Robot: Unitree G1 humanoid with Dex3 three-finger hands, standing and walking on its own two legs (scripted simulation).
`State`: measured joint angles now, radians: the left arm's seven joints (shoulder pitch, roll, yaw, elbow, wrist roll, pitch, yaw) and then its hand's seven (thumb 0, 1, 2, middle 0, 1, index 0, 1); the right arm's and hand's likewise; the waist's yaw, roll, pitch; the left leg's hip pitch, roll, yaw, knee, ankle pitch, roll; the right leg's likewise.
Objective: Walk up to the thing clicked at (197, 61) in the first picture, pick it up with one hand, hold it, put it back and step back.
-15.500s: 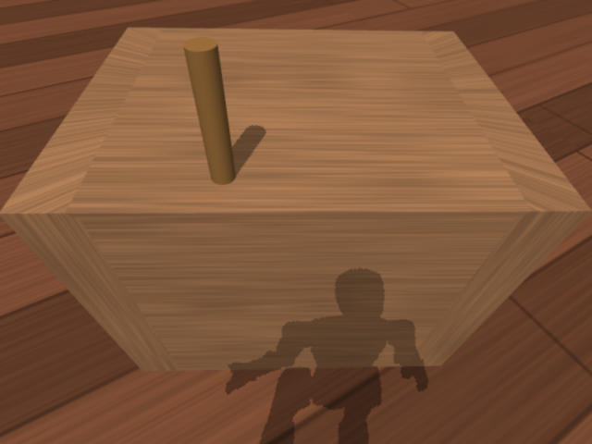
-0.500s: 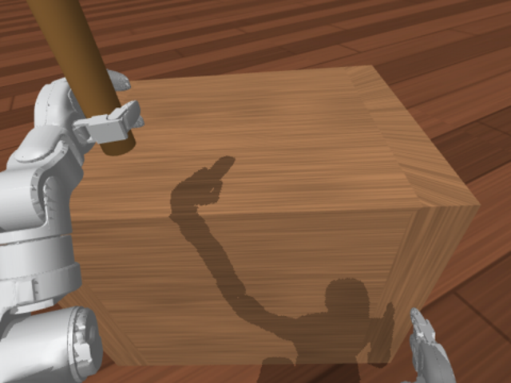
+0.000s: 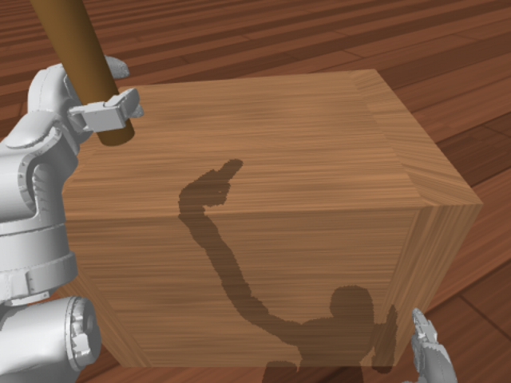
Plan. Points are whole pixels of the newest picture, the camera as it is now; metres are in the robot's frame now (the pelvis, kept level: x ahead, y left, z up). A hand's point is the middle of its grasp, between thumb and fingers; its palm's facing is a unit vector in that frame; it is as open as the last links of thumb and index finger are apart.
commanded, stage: hold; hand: left
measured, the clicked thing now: (77, 45) +0.35 +0.18 +0.40
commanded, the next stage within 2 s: none
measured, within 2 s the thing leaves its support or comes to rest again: neither
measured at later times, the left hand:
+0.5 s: hand (112, 93) +0.34 +0.16 +0.34, palm faces +0.14 -0.99 -0.01, open 6.0 cm
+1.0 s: hand (111, 96) +0.33 +0.16 +0.34, palm faces +0.16 -0.99 -0.01, open 6.0 cm
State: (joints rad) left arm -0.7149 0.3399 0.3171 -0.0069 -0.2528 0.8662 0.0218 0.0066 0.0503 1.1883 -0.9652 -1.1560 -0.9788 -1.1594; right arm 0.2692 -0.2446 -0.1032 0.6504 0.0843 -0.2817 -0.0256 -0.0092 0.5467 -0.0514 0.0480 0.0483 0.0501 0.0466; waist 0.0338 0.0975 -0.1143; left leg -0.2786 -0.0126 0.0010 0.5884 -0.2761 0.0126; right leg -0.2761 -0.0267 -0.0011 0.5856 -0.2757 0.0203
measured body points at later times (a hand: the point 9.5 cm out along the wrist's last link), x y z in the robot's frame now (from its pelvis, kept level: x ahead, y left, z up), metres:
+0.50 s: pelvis -0.01 +0.00 +0.00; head -0.07 -0.04 +0.44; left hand +0.33 +0.21 +0.34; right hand +0.17 -0.26 -0.06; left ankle +0.03 +0.11 -0.73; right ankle +0.02 -0.13 -0.73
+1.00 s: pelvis -0.01 +0.00 +0.00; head -0.08 -0.04 +0.44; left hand +0.32 +0.21 +0.34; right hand +0.17 -0.26 -0.06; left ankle +0.03 +0.11 -0.73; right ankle +0.02 -0.13 -0.73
